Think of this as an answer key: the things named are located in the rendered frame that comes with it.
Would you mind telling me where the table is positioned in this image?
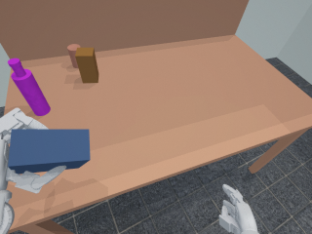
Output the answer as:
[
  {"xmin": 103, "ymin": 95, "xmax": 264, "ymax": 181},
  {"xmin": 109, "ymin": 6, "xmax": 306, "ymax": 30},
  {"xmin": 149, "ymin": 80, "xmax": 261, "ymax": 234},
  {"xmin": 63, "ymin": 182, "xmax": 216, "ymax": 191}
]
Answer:
[{"xmin": 0, "ymin": 0, "xmax": 312, "ymax": 234}]

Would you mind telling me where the robot left hand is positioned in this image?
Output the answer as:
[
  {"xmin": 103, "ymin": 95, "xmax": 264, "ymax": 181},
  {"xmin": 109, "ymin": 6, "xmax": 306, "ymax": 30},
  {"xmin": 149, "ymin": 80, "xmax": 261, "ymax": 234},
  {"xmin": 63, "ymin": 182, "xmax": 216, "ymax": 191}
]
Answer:
[{"xmin": 0, "ymin": 107, "xmax": 67, "ymax": 194}]

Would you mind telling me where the robot right hand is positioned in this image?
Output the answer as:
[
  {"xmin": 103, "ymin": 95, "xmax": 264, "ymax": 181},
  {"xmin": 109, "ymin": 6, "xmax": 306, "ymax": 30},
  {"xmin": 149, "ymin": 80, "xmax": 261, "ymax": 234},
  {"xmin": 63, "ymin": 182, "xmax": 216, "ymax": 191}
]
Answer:
[{"xmin": 218, "ymin": 184, "xmax": 258, "ymax": 234}]

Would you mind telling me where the sponge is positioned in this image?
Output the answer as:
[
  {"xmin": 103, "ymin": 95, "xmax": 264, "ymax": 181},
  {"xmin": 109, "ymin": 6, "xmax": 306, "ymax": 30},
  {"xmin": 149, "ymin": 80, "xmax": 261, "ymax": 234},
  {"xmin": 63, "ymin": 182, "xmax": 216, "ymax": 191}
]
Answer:
[{"xmin": 8, "ymin": 129, "xmax": 91, "ymax": 175}]

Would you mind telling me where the robot left forearm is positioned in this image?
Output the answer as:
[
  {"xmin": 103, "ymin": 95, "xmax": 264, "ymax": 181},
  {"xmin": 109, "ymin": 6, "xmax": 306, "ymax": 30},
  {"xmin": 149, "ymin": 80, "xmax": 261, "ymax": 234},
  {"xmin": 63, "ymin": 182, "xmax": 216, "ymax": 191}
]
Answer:
[{"xmin": 0, "ymin": 190, "xmax": 15, "ymax": 234}]

